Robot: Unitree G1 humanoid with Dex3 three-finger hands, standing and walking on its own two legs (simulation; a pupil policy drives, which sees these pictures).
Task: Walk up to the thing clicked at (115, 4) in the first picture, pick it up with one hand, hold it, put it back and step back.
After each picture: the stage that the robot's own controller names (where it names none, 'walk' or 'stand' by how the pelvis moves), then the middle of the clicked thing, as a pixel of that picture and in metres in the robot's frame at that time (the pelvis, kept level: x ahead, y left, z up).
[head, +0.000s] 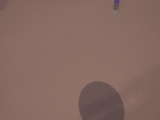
stand; (115, 7) +2.01 -0.50 -0.65
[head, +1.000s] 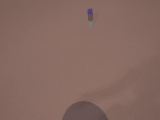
walk; (90, 18) +1.90 -0.02 -0.62
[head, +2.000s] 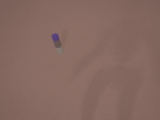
walk; (57, 44) +1.26 +0.35 -0.64
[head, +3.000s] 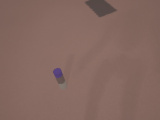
walk; (60, 79) +0.81 +0.30 -0.65
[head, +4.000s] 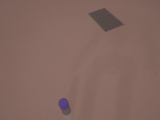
walk; (66, 109) +0.54 +0.23 -0.65
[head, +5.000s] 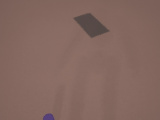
stand; out of the picture +0.42 +0.24 -0.64
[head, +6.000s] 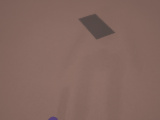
stand; out of the picture +0.40 +0.22 -0.66
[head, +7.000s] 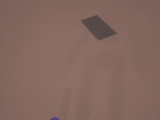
stand; out of the picture +0.41 +0.22 -0.66
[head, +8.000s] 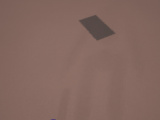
stand; out of the picture +0.40 +0.23 -0.66
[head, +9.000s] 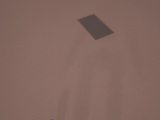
stand; out of the picture +0.39 +0.23 -0.66
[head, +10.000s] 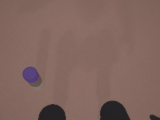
go down; (34, 80) +0.44 +0.24 -0.42
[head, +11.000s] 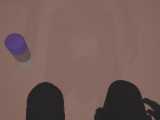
go down; (21, 53) +0.48 +0.26 -0.26
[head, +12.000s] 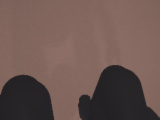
close in; out of the picture +0.46 +0.29 -0.18
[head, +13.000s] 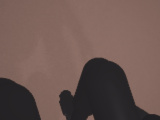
close; out of the picture +0.45 +0.32 -0.16
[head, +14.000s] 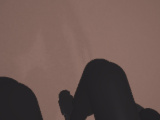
lift; out of the picture +0.42 +0.32 -0.16
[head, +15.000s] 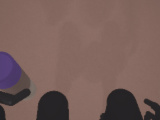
lift; (15, 81) +0.32 +0.22 -0.02
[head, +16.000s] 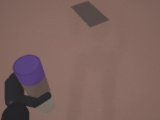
hold; (38, 89) +0.32 +0.16 +0.03
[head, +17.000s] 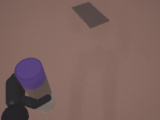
hold; (39, 89) +0.32 +0.16 +0.03
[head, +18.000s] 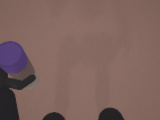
crouch; (22, 70) +0.38 +0.20 -0.03
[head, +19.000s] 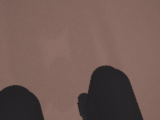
lower; out of the picture +0.49 +0.30 -0.09
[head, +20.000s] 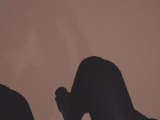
lower; out of the picture +0.45 +0.32 -0.17
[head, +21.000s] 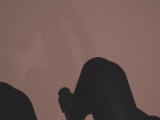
lower; out of the picture +0.44 +0.32 -0.16
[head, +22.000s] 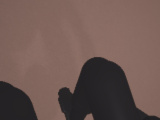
lower; out of the picture +0.44 +0.31 -0.17
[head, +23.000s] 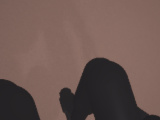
lower; out of the picture +0.43 +0.31 -0.16
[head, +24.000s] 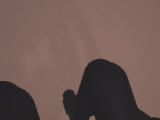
open; out of the picture +0.44 +0.29 -0.17
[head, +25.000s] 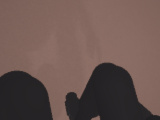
stand; out of the picture +0.43 +0.28 -0.18
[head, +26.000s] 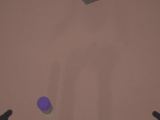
stand; (46, 108) +0.39 +0.21 -0.52
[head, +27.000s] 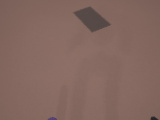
stand; out of the picture +0.38 +0.21 -0.60
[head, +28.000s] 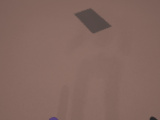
stand; out of the picture +0.39 +0.20 -0.60
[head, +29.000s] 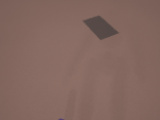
stand; out of the picture +0.40 +0.20 -0.65
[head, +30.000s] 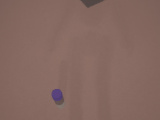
walk; (58, 99) +0.47 +0.17 -0.63
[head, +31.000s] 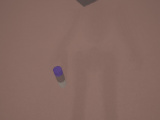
walk; (60, 77) +0.73 +0.25 -0.64
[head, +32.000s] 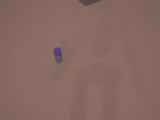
stand; (58, 58) +1.02 +0.22 -0.64
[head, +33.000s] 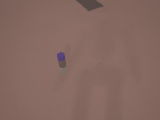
stand; (62, 63) +1.01 +0.21 -0.66
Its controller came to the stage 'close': yes
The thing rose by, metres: 0.68
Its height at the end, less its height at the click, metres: +0.00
